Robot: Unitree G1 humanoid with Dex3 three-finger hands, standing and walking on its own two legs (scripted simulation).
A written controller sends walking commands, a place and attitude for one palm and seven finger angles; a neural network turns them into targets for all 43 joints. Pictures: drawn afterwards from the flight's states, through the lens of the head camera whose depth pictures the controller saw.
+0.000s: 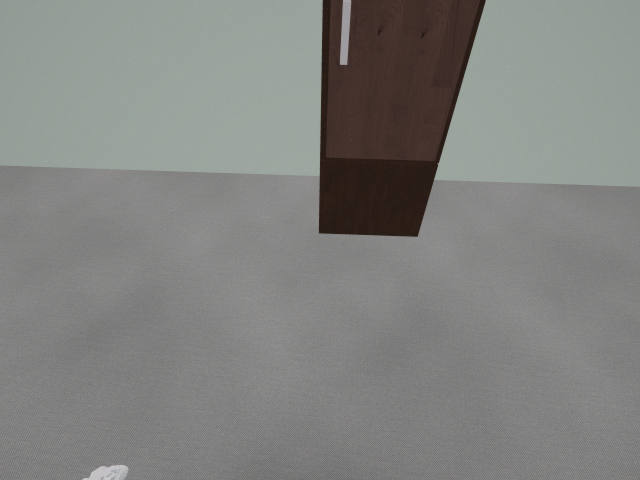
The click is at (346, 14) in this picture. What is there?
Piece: cupboard door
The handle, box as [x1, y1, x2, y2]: [340, 0, 350, 64]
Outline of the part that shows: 350,0 343,0 340,64 346,64 347,60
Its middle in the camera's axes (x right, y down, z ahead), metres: +0.07 -0.57 +1.07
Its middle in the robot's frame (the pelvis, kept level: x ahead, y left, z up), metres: +1.20 -0.01 +0.09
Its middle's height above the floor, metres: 0.86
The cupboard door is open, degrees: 0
